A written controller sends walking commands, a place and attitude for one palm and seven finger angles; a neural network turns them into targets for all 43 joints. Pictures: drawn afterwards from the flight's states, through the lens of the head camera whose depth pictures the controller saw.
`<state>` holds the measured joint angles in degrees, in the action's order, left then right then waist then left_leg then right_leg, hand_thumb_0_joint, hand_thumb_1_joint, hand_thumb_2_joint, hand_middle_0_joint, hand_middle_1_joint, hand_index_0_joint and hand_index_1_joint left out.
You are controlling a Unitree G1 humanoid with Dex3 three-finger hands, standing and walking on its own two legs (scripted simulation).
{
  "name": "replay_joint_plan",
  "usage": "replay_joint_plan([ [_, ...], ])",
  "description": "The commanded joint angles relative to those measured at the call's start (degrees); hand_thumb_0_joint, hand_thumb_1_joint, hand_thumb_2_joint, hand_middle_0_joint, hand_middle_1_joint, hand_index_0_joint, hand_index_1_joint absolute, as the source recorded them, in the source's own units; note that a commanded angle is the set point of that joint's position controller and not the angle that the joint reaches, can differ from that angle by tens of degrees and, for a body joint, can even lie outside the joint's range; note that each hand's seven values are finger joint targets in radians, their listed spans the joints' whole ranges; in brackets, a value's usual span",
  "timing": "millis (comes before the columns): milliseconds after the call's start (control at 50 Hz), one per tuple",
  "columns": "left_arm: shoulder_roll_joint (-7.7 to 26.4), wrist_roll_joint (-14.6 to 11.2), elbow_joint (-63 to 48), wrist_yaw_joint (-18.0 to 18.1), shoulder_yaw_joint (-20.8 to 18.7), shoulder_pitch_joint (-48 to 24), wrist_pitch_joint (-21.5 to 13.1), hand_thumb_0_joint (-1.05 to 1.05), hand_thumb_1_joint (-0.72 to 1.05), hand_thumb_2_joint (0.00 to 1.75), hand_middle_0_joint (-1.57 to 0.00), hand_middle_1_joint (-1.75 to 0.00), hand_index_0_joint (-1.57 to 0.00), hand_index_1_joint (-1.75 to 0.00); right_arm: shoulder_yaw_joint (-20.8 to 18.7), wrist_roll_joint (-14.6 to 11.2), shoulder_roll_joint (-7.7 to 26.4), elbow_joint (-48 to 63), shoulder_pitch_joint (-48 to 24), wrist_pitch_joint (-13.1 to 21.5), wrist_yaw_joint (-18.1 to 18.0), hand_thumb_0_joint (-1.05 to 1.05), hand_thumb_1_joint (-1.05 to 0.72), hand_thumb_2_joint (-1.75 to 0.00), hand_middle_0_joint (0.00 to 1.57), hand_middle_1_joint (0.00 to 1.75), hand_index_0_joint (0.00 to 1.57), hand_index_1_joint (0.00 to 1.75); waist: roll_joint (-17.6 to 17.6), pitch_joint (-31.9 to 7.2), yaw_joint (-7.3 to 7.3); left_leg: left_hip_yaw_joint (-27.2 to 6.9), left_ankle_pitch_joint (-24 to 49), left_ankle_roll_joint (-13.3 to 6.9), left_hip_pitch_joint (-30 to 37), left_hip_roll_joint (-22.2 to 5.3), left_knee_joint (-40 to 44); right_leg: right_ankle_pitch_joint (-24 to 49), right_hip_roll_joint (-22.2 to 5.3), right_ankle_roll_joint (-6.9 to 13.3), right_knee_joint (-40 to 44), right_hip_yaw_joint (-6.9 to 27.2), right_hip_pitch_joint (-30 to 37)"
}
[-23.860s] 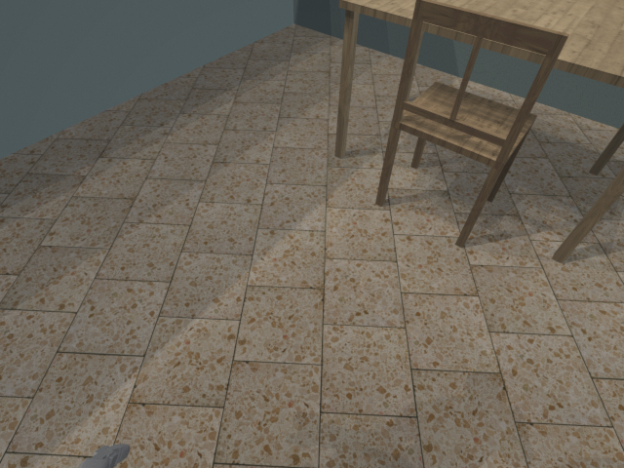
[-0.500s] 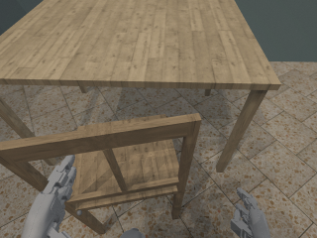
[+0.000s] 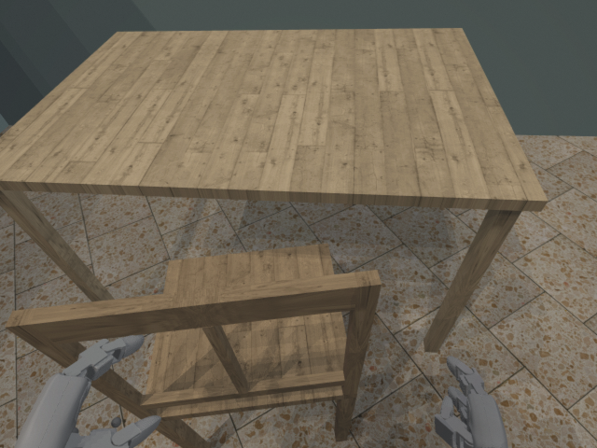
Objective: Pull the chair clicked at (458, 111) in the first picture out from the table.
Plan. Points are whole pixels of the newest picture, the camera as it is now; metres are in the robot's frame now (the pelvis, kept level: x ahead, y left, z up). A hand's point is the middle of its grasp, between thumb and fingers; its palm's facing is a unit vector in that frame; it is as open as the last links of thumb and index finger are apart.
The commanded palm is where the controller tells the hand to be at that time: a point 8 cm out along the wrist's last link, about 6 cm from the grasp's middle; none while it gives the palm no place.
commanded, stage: draw the hand back to the body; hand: left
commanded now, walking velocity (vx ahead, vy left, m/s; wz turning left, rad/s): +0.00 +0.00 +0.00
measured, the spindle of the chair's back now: (229, 359) +0.26 +0.15 -0.08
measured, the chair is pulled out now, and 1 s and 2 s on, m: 0.16 0.15 0.15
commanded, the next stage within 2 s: step back with the hand held close in 0.58 s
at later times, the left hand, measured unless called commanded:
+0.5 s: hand (26, 308) +0.19 +0.25 +0.21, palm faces +0.56 -0.70 -0.44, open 7.0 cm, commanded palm +0.13 +0.28 +0.20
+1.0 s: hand (34, 369) +0.16 +0.27 +0.14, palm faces +0.30 -0.80 -0.52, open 7.4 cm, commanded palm +0.10 +0.32 +0.20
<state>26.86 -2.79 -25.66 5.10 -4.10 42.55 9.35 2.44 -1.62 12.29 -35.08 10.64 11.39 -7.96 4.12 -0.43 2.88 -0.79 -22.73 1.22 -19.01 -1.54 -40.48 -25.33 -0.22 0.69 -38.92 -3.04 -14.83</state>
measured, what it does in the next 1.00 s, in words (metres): stands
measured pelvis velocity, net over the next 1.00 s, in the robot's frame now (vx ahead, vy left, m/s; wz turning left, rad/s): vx -0.04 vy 0.02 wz -0.03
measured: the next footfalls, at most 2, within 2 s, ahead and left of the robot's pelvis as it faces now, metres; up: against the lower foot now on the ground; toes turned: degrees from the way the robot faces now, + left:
left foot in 1.44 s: -0.05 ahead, +0.16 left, +0.00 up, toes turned +2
left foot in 1.88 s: -0.16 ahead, +0.17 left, +0.00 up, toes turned +6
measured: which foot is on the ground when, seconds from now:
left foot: down 0.00-1.00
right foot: down 0.00-1.00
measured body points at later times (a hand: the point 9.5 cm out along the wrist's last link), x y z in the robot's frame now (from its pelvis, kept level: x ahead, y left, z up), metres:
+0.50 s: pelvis +0.00 -0.02 +0.01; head -0.01 -0.07 +0.46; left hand +0.15 +0.29 +0.23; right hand +0.22 -0.23 -0.08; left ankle -0.02 +0.13 -0.72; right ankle -0.05 -0.11 -0.72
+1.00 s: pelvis -0.04 +0.02 +0.02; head -0.01 -0.01 +0.46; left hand +0.13 +0.31 +0.17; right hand +0.14 -0.22 -0.08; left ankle -0.02 +0.13 -0.72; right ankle -0.05 -0.11 -0.72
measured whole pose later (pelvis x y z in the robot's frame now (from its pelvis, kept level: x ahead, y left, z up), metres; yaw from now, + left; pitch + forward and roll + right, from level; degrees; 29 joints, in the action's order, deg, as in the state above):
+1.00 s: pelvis -0.04 +0.02 +0.02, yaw -2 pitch +0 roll +0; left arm 20.3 -3.7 -23.7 5.4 -19.4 33.6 -4.8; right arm -1.1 -1.7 13.3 -34.3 8.2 2.3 -4.7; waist 5.0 3.1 0.7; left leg 1.7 -13.6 -0.7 -17.0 -0.7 -30.2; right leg -15.7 -1.1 -1.1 -29.2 -0.9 -13.9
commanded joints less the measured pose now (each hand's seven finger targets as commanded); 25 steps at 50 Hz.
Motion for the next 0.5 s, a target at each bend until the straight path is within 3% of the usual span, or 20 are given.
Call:
replay_joint_plan([
  [0, 12.2, -0.8, -28.1, 8.3, -23.8, -13.4, -11.0, 0.00, 0.57, 0.74, -0.16, -0.23, -0.16, -0.23, -2.3, -0.2, 6.3, 7.9, -6.0, 4.6, 0.1, 0.00, -0.90, -0.90, 0.20, 0.30, 0.20, 0.30, 5.9, -12.5, 0.68, 0.1, 29.4, -2.0, 11.7, 0.0, 5.6, 27.6, -1.5, 0.2, 6.6, 0.1, 3.5],
  [40, 13.1, -0.9, -28.5, 8.8, -24.9, -13.8, -10.6, 0.00, 0.65, 0.78, -0.16, -0.25, -0.16, -0.25, -2.1, -0.4, 6.3, 7.0, -6.2, 4.9, 0.3, 0.00, -0.90, -0.90, 0.20, 0.30, 0.20, 0.30, 7.9, -12.1, 0.79, 0.2, 31.9, -1.8, 12.7, 0.1, 6.1, 29.6, -1.6, 0.3, 7.3, 0.0, 4.9],
  [100, 14.8, -1.1, -30.1, 9.3, -26.6, -15.7, -10.6, 0.00, 0.75, 0.83, -0.18, -0.27, -0.18, -0.27, -2.2, -0.6, 6.5, 6.3, -6.5, 5.3, 0.7, 0.00, -0.90, -0.90, 0.20, 0.30, 0.20, 0.30, 7.5, -12.7, 0.85, 0.1, 35.5, -1.7, 14.4, 0.0, 6.5, 32.0, -1.7, 0.1, 7.6, -0.5, 6.2],
  [180, 17.4, -1.2, -32.2, 9.7, -28.1, -18.3, -10.7, 0.00, 0.90, 0.90, -0.20, -0.30, -0.20, -0.30, -2.2, -1.0, 6.9, 5.5, -6.6, 5.8, 1.1, 0.00, -0.90, -0.90, 0.20, 0.30, 0.20, 0.30, 9.7, -12.3, 0.85, -0.1, 36.5, -1.6, 16.2, -0.1, 7.7, 31.8, -1.8, 0.1, 8.5, -0.7, 6.9],
  [200, 16.3, -1.1, -31.3, 9.7, -27.7, -18.0, -10.7, 0.00, 0.90, 0.90, -0.20, -0.30, -0.20, -0.30, -2.2, -1.0, 6.8, 5.3, -6.6, 5.9, 1.1, 0.00, -0.90, -0.90, 0.20, 0.30, 0.20, 0.30, 9.5, -12.2, 0.68, 0.2, 36.9, -1.7, 16.8, -0.2, 7.8, 32.3, -1.8, 0.1, 8.6, -0.8, 6.7],
  [240, 13.7, -1.4, -27.6, 9.3, -26.7, -18.2, -11.0, 0.00, 0.90, 0.90, -0.20, -0.30, -0.20, -0.30, -2.2, -0.8, 6.7, 5.0, -6.9, 5.9, 1.3, 0.00, -0.90, -0.90, 0.20, 0.30, 0.20, 0.30, 6.5, -10.1, 0.31, 0.6, 34.2, -1.8, 16.1, -0.2, 8.1, 32.6, -2.0, -0.2, 9.5, -0.9, 6.2],
  [300, 10.7, -1.3, -19.6, 7.9, -26.1, -20.9, -12.6, 0.00, 0.90, 0.90, -0.20, -0.30, -0.20, -0.30, -3.1, 0.1, 7.2, 5.0, -7.6, 5.2, 1.4, 0.00, -0.90, -0.90, 0.20, 0.30, 0.20, 0.30, -3.7, -7.7, 0.08, 1.5, 28.0, -2.6, 15.0, 0.1, 8.3, 34.9, -2.2, -1.1, 10.0, -0.6, 5.0],
  [320, 8.1, -1.1, -15.1, 7.0, -24.7, -20.3, -12.7, 0.00, 0.90, 0.90, -0.20, -0.30, -0.20, -0.30, -3.4, 0.0, 7.3, 5.0, -8.4, 4.8, 1.7, 0.00, -0.90, -0.90, 0.20, 0.30, 0.20, 0.30, -4.4, -6.3, -0.07, 2.0, 25.8, -2.7, 14.5, 0.3, 8.3, 35.3, -2.2, -1.1, 10.8, 0.0, 4.6],
  [400, 0.1, -1.1, 1.7, 4.0, -21.4, -15.0, -13.5, 0.00, 0.90, 0.90, -0.20, -0.30, -0.20, -0.30, -4.6, 0.0, 6.6, 4.8, -8.1, 0.6, 3.3, 0.00, -0.90, -0.90, 0.20, 0.30, 0.20, 0.30, -13.3, -0.8, 0.76, 2.8, 20.9, -3.3, 9.7, 0.8, 9.5, 34.4, -2.7, -2.2, 12.0, -0.1, 4.2],
  [420, -2.1, -1.4, 6.8, 3.2, -20.5, -11.9, -13.0, 0.00, 0.90, 0.90, -0.20, -0.30, -0.20, -0.30, -5.0, -0.3, 6.5, 4.6, -9.2, -0.7, 3.8, 0.00, -0.90, -0.90, 0.20, 0.30, 0.20, 0.30, -12.8, 1.6, 0.91, 2.9, 19.8, -3.3, 8.2, 1.0, 9.8, 34.2, -2.6, -2.1, 12.8, 0.2, 4.5],
  [440, -3.1, -1.6, 5.1, 2.4, -18.5, -12.7, -13.4, 0.00, 0.90, 0.90, -0.20, -0.30, -0.20, -0.30, -4.9, -0.5, 6.5, 5.5, -9.1, -1.9, 4.2, 0.00, -0.90, -0.90, 0.20, 0.30, 0.20, 0.30, -12.5, 1.5, 0.99, 2.9, 19.5, -3.5, 8.2, 1.0, 10.0, 34.2, -3.0, -2.3, 13.3, 0.5, 4.7],
  [480, 0.1, -1.6, -0.6, 1.7, -20.0, -15.5, -14.9, 0.00, 0.90, 0.90, -0.20, -0.30, -0.20, -0.30, -5.3, -0.5, 6.8, 7.0, -10.5, -2.9, 4.3, 0.00, -0.90, -0.90, 0.20, 0.30, 0.20, 0.30, -10.2, -1.6, 1.42, 3.0, 19.8, -3.8, 9.4, 0.9, 10.5, 34.5, -3.4, -2.2, 13.6, 1.2, 6.3],
])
